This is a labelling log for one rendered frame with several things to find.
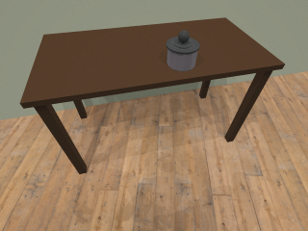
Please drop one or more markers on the pot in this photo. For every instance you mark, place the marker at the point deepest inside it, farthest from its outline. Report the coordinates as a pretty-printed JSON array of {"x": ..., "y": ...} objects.
[{"x": 181, "y": 62}]

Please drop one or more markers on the knob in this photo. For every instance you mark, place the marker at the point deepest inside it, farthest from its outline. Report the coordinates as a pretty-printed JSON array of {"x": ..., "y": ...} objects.
[{"x": 183, "y": 36}]

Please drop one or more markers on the table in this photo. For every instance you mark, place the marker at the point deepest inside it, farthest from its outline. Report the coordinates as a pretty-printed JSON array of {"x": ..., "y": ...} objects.
[{"x": 74, "y": 66}]

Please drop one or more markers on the lid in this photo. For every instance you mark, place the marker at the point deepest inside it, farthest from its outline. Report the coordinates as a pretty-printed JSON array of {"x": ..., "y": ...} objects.
[{"x": 176, "y": 46}]

